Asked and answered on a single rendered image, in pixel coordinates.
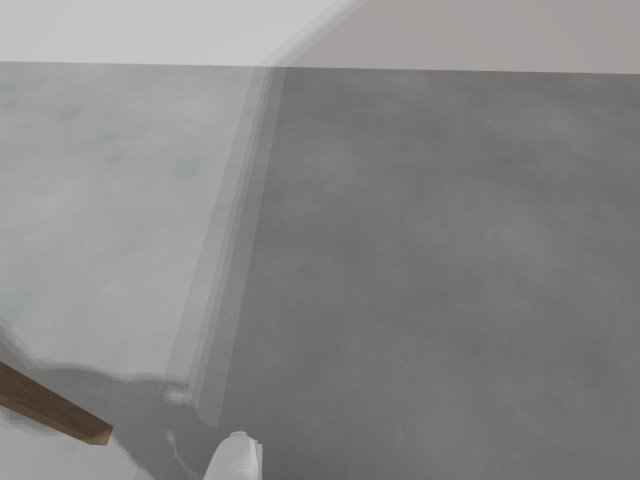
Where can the robot left thigh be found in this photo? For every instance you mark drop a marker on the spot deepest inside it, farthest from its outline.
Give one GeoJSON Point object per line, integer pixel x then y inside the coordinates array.
{"type": "Point", "coordinates": [236, 458]}

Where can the table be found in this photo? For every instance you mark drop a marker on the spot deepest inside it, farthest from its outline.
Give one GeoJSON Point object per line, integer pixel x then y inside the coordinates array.
{"type": "Point", "coordinates": [29, 398]}

